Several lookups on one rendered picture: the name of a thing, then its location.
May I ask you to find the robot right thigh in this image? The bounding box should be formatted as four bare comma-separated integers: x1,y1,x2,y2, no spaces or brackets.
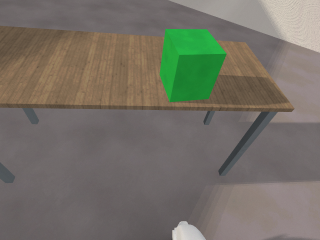
172,224,206,240

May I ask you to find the robot right shin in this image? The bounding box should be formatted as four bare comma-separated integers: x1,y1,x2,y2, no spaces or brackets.
178,221,188,226

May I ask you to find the carton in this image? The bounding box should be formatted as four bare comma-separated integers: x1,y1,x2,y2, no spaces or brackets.
159,29,227,102

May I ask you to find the table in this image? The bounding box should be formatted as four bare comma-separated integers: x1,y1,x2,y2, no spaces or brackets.
0,26,295,183

